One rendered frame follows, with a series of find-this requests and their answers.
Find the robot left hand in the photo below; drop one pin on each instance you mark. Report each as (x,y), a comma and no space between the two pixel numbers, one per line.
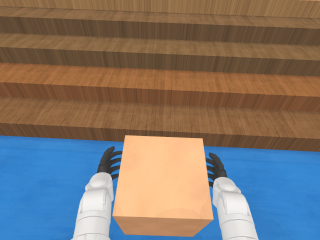
(106,162)

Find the robot right hand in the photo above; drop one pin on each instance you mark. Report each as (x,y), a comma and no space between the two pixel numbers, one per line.
(217,169)

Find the carton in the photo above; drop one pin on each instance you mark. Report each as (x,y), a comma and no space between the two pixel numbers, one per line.
(163,187)

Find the left robot forearm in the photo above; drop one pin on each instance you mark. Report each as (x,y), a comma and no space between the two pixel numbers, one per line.
(94,212)

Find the right robot forearm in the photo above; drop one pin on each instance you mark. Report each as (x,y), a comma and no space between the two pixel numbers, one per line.
(234,215)

